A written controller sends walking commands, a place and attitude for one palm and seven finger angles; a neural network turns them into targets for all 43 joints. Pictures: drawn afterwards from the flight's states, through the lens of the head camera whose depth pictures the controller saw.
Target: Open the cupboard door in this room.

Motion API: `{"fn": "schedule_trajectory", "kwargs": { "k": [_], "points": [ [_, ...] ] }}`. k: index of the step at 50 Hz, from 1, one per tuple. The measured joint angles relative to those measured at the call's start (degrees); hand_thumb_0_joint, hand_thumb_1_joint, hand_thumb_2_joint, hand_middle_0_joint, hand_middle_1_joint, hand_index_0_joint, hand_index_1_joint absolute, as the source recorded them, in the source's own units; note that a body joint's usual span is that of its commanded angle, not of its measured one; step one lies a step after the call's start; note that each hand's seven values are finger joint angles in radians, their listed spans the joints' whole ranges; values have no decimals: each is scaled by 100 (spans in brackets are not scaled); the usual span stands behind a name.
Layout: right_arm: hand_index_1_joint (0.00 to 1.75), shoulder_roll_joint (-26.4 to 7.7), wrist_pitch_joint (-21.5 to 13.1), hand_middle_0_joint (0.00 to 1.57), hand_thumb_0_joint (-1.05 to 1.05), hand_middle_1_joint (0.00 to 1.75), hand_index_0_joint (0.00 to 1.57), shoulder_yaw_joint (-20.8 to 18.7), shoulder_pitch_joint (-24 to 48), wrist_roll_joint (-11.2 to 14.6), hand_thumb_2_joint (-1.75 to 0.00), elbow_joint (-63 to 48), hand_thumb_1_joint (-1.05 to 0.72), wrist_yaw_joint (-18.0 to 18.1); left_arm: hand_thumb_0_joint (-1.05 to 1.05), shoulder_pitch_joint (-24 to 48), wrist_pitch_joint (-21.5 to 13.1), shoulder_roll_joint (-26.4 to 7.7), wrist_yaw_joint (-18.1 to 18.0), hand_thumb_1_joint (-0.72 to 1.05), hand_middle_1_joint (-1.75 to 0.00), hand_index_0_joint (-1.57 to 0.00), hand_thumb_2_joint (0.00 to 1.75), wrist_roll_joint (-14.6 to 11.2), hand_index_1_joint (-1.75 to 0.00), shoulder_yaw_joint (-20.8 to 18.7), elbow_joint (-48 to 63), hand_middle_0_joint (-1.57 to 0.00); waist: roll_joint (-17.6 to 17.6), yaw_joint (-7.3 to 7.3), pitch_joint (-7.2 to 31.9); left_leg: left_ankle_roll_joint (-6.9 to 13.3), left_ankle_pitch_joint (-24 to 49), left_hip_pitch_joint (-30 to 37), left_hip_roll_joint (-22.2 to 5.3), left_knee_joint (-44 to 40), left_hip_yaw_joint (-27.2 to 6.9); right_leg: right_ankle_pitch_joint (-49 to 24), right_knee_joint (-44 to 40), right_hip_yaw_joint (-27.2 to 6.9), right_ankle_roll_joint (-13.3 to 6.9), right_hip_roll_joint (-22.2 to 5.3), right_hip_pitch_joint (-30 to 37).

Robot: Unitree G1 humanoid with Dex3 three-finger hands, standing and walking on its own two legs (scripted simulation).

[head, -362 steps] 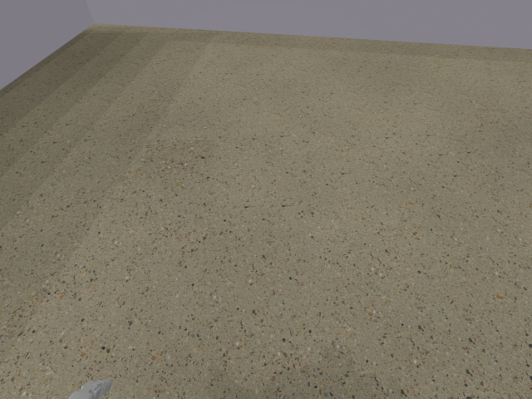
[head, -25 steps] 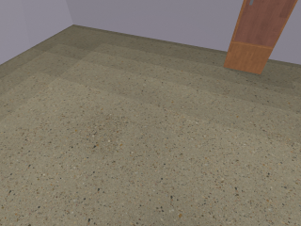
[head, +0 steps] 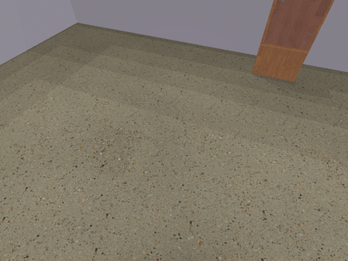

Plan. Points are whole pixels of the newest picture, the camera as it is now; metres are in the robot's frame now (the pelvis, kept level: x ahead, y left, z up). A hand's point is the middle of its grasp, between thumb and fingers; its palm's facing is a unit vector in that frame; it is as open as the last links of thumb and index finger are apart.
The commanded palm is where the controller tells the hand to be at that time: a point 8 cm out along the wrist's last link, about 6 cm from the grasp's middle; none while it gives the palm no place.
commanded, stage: turn or walk to find it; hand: left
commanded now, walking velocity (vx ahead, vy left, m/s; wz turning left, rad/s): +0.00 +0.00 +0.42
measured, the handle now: out of the picture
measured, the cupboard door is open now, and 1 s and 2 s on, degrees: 0 0 0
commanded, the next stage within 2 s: stand and wait in 0.08 s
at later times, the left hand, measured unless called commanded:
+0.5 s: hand out of the picture +0.00 +0.19 -0.18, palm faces +0.10 -0.98 -0.18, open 7.4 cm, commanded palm none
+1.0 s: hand out of the picture +0.00 +0.18 -0.18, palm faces +0.13 -0.97 -0.20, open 7.4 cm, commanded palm none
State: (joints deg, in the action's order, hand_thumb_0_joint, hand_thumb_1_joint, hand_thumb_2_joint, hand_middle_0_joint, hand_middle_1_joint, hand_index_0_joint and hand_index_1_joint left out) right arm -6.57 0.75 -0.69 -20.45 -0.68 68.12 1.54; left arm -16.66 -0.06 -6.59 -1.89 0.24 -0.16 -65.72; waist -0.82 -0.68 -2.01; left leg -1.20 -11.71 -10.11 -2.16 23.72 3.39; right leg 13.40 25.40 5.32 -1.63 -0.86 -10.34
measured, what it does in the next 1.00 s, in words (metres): stands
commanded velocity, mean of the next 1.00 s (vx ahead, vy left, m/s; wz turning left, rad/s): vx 0.00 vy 0.00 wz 0.13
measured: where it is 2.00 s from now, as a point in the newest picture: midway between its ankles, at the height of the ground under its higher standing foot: outside the picture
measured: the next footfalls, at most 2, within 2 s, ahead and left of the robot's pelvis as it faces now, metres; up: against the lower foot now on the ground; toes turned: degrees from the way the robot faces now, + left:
right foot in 1.54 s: +0.07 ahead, -0.11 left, +0.00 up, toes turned +7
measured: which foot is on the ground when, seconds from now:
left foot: down 0.00-1.00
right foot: down 0.00-1.00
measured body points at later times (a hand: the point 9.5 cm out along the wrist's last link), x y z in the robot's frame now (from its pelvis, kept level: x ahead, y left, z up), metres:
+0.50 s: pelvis +0.01 +0.02 +0.00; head +0.02 +0.02 +0.45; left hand -0.01 +0.24 -0.16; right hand +0.04 -0.21 -0.16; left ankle +0.01 +0.13 -0.74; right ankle +0.01 -0.10 -0.74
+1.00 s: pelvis +0.01 +0.01 -0.01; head +0.03 +0.00 +0.44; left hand +0.00 +0.23 -0.16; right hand +0.01 -0.21 -0.17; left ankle +0.01 +0.13 -0.74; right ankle +0.01 -0.10 -0.74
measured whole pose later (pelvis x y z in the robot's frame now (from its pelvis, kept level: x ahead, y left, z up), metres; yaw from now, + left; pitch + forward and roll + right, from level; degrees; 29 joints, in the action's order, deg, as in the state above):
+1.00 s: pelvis +0.01 +0.01 -0.01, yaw +4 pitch -1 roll +0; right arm -8.5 1.5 -1.3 -16.4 -0.8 64.7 1.1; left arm -14.8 0.3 -7.9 -1.9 0.7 -1.5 -63.2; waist -1.3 0.1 -3.0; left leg -0.7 -14.6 -14.2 -1.2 30.1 -0.1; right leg 16.3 28.3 9.5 -1.2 -2.3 -10.9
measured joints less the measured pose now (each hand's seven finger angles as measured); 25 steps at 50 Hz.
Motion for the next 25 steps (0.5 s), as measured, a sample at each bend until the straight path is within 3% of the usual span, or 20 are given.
{"fn": "schedule_trajectory", "kwargs": {
  "k": [10,15,25],
  "points": [
    [30,-45,84,20,0,30,20,-148,315,-28,-90,-325,-91,-32,0,60,99,-57,-19,91,-30,-20,90,69,-30,-177,191,-21,55,93,13,102,-402,-543,90,878,-240,326,575,227,78,-136,-291],
    [30,-56,-42,20,0,30,20,-103,453,-31,-90,-392,-91,33,0,142,103,-165,-8,91,-30,-20,90,57,-30,-160,180,-20,222,141,71,196,-340,-453,213,666,-189,319,535,181,190,-255,-284],
    [30,-274,-129,20,1,30,20,-71,649,14,-90,-404,-93,50,0,81,-34,-133,5,91,-30,-20,90,52,-30,-45,73,-20,70,174,77,191,-135,-143,247,171,-165,136,75,170,213,-258,1]
  ]
}}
